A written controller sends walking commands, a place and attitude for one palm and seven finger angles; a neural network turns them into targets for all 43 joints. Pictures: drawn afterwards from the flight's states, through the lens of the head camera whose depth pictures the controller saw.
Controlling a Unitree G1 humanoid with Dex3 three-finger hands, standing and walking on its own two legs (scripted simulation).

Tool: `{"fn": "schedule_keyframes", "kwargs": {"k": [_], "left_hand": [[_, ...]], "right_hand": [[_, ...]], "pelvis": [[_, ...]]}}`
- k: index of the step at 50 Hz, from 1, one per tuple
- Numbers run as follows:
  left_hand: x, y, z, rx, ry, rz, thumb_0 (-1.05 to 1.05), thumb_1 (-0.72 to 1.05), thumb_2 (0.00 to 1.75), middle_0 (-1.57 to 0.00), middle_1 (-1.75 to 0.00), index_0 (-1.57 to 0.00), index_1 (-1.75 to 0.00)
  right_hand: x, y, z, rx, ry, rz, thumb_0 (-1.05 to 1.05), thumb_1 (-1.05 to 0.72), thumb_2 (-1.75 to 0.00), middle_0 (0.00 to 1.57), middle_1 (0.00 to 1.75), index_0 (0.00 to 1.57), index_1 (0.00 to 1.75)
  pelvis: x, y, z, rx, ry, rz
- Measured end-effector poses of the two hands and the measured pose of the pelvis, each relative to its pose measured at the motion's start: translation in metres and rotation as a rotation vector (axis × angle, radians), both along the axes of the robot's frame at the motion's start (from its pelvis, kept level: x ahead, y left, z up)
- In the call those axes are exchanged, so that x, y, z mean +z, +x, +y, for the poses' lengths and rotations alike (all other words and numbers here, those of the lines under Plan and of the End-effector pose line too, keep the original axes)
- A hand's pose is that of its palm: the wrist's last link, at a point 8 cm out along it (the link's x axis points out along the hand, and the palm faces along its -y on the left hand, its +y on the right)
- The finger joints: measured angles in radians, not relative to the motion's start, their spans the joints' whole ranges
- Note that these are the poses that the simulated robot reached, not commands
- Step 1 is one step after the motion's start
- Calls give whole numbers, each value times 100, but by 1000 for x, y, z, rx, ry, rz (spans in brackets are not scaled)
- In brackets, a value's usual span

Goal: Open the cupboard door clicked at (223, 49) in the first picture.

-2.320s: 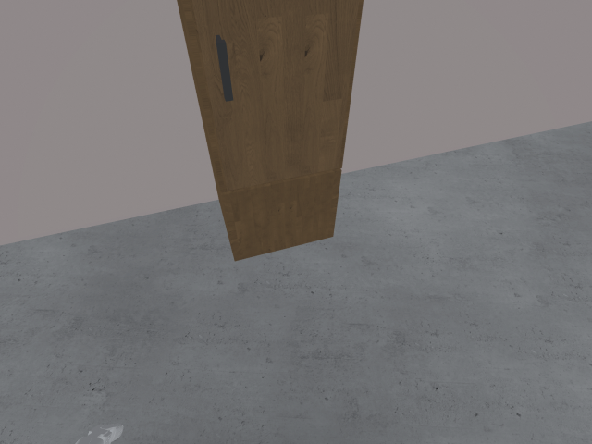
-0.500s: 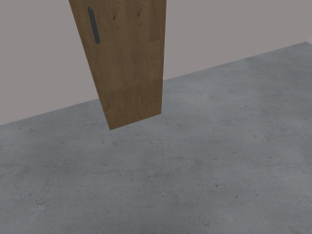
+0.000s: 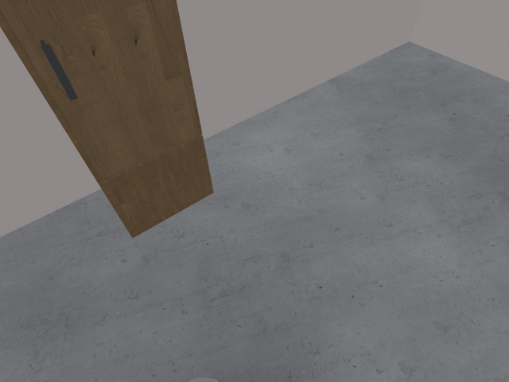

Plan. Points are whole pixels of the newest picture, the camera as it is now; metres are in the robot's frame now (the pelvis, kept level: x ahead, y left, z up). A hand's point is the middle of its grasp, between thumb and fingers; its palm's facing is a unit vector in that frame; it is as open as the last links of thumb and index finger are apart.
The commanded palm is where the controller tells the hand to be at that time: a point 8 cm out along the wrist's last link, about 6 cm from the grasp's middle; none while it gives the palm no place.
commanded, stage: walk to a spot facing it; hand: left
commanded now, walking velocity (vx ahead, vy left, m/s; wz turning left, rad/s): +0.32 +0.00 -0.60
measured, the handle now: (58, 70) +0.78 +0.60 +0.07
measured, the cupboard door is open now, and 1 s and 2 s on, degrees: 0 0 0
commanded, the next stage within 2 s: turn to face it in 0.80 s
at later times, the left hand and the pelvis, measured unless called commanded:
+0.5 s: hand (161, 316) +0.26 +0.23 -0.18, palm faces -0.28 -0.95 -0.16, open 7.4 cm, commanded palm none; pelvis +0.13 +0.06 -0.01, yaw -19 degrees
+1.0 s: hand (238, 229) +0.48 +0.09 -0.17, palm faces -0.56 -0.79 -0.25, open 7.3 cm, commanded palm none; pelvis +0.31 -0.03 -0.01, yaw -36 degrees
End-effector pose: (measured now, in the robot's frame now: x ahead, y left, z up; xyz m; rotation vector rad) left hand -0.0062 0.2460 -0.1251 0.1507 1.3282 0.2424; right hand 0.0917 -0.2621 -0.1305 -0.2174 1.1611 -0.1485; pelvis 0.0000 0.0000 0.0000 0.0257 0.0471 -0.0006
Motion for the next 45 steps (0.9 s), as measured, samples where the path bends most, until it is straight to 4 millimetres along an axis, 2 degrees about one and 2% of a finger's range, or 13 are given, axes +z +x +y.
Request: {"fn": "schedule_keyframes", "kwargs": {"k": [6, 10, 12, 15, 19, 22, 25, 29, 33, 36, 38, 40, 45], "left_hand": [[-8, 26, 29, -44, -16, -2, 0, 91, 90, -20, -30, -20, -30], [-26, 56, 55, -89, -36, 1, 0, 91, 90, -20, -30, -20, -30], [-28, 80, 64, -131, -43, 1, 0, 91, 90, -20, -30, -20, -30], [-24, 126, 72, -200, -55, -34, 0, 91, 90, -20, -30, -20, -30], [-22, 190, 71, -276, -62, -89, 0, 91, 90, -19, -29, -20, -30], [-25, 233, 58, -333, -72, -102, 0, 91, 90, -19, -29, -20, -30], [-30, 275, 34, -396, -94, -97, 0, 91, 90, -19, -29, -19, -30], [-38, 330, -12, -502, -133, -83, 0, 91, 90, -19, -29, -19, -30], [-50, 390, -69, -612, -163, -106, 0, 91, 90, -19, -29, -20, -30], [-58, 426, -102, -654, -166, -158, 0, 91, 90, -19, -29, -20, -30], [-56, 441, -112, -661, -156, -164, 0, 91, 90, -20, -29, -20, -30], [-50, 451, -116, -668, -136, -145, 0, 91, 90, -20, -29, -20, -30], [-30, 477, -114, -713, -63, -92, 0, 92, 90, -20, -30, -20, -30]], "right_hand": [[11, 17, 25, -38, -19, -55, 1, -91, -90, 20, 30, 20, 30], [14, 23, 48, -84, -42, -119, 1, -91, -90, 20, 30, 20, 30], [18, 15, 58, -126, -44, -120, 1, -91, -90, 20, 30, 20, 30], [22, -5, 71, -194, -46, -77, 0, -91, -89, 21, 30, 21, 30], [18, -39, 88, -291, -41, 32, 0, -91, -89, 21, 30, 21, 30], [11, -64, 104, -374, -21, 129, 0, -91, -90, 20, 30, 21, 30], [6, -87, 122, -455, 13, 235, 0, -91, -90, 20, 30, 20, 30], [1, -107, 145, -555, 71, 371, 1, -91, -90, 20, 30, 20, 30], [-4, -112, 156, -658, 133, 483, 1, -91, -89, 20, 30, 21, 30], [-14, -99, 146, -716, 167, 520, 1, -91, -89, 21, 30, 21, 30], [-21, -75, 127, -738, 158, 482, 1, -91, -89, 21, 30, 21, 30], [-23, -39, 101, -740, 135, 389, 1, -91, -89, 21, 30, 21, 30], [-20, 70, 32, -714, 68, 108, 1, -91, -89, 20, 30, 20, 30]], "pelvis": [[-1, 17, 26, -68, -23, 6], [-11, 33, 48, -115, -45, -3], [-9, 43, 55, -150, -49, -16], [-2, 61, 61, -189, -66, -28], [-1, 87, 64, -246, -76, -38], [-3, 106, 62, -292, -77, -40], [-8, 127, 57, -336, -76, -37], [-15, 156, 45, -390, -74, -27], [-28, 189, 22, -450, -68, -23], [-40, 216, -1, -490, -46, -31], [-39, 229, -10, -512, -56, -45], [-33, 242, -18, -529, -62, -55], [-17, 277, -30, -592, -46, -41]]}}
